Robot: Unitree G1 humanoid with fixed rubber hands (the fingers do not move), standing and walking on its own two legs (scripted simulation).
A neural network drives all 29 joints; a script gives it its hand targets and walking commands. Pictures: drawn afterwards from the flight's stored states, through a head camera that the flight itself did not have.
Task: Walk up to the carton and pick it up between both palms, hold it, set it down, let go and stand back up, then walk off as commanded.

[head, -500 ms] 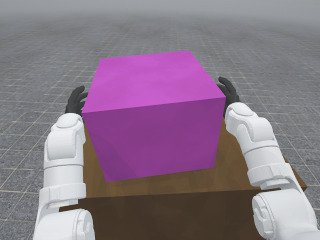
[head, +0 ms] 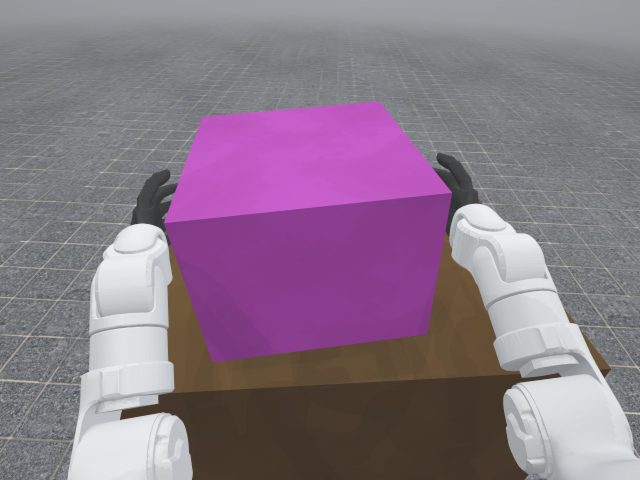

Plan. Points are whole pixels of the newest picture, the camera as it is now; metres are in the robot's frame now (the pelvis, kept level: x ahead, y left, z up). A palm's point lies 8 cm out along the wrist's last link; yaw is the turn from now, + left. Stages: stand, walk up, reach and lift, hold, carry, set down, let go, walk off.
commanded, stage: hold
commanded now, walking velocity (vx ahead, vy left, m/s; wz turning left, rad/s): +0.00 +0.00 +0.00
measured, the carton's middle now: (305, 216) +0.44 +0.00 +0.17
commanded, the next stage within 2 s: none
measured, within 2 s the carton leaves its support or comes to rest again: neither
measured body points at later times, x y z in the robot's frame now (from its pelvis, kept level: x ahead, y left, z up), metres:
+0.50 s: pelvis +0.00 +0.00 +0.00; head -0.07 +0.02 +0.44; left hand +0.37 +0.20 +0.21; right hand +0.38 -0.18 +0.22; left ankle +0.03 +0.12 -0.75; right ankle +0.01 -0.13 -0.75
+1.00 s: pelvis +0.00 +0.00 +0.00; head -0.07 +0.02 +0.44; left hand +0.38 +0.19 +0.22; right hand +0.38 -0.18 +0.23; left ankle +0.03 +0.12 -0.75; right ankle +0.01 -0.13 -0.75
